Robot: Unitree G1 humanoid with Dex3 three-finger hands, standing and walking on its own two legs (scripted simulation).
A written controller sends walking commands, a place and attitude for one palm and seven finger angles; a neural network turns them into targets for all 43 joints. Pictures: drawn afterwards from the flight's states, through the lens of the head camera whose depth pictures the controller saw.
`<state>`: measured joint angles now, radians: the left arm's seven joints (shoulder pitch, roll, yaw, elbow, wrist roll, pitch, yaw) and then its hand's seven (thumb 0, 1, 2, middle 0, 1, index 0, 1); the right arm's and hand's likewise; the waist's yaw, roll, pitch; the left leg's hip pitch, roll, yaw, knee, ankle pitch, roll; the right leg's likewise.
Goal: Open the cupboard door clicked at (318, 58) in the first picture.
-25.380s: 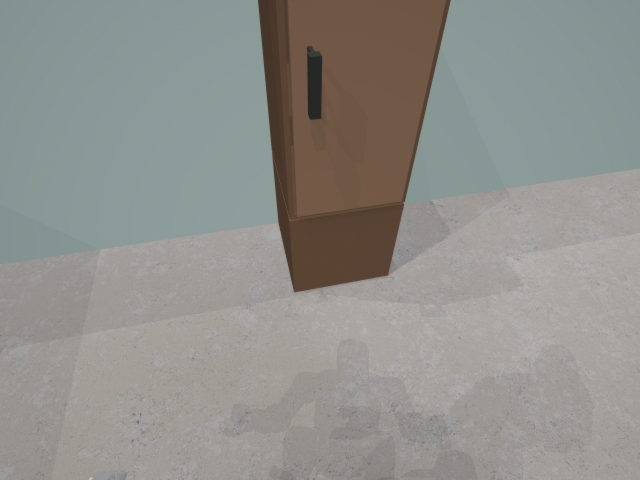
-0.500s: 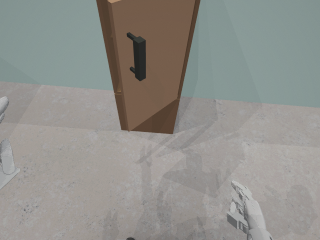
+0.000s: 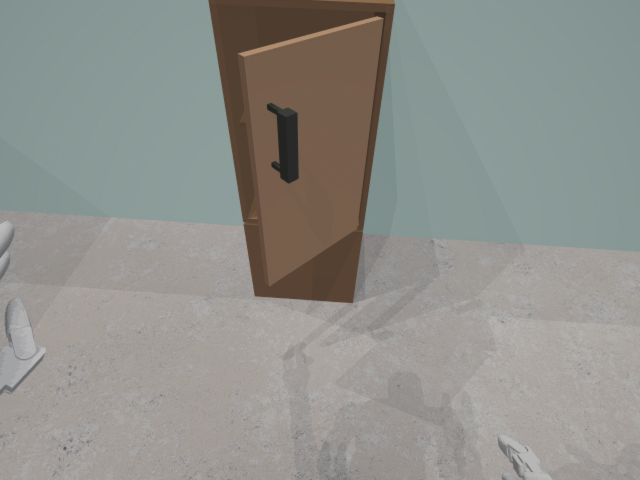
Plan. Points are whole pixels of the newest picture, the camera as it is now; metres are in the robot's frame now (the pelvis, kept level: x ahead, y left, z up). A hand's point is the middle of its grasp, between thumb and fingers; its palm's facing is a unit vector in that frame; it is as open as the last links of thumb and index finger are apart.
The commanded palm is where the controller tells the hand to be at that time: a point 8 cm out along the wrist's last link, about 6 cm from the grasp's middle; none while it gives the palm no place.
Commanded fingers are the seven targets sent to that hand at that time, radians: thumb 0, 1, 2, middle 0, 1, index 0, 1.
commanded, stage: stop stepping back and stand still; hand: left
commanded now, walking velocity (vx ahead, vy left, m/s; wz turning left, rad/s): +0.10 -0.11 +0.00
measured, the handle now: (281, 142) +0.68 +0.10 +0.09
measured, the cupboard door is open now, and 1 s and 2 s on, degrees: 47 47 47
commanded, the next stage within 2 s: let the arm hang, fingers relaxed in 0.16 s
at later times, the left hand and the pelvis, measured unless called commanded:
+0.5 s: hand out of the picture +0.11 +0.18 -0.15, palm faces +0.01 -0.97 -0.23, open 7.4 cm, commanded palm none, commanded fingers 0.00 0.90 0.90 -0.20 -0.30 -0.20 -0.30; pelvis +0.00 +0.00 -0.01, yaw +2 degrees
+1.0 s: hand out of the picture -0.03 +0.20 -0.16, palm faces +0.06 -0.96 -0.26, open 7.3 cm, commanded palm none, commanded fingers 0.00 0.90 0.90 -0.20 -0.30 -0.20 -0.30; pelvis -0.02 +0.00 +0.01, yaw +2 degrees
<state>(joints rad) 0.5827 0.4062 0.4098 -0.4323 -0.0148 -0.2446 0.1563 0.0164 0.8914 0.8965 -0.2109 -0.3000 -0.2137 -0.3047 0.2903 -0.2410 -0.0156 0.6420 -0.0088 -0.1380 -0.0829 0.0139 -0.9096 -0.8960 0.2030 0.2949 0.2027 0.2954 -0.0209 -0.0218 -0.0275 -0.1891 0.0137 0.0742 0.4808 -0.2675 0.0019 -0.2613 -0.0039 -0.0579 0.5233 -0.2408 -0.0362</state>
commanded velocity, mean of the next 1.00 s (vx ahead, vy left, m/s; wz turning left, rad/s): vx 0.01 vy -0.01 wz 0.00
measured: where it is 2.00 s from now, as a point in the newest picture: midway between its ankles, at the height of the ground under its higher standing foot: outside the picture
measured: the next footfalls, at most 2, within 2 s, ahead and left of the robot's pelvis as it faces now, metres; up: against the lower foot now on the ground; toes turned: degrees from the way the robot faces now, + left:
none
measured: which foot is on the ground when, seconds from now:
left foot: down 0.00-1.00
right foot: down 0.00-1.00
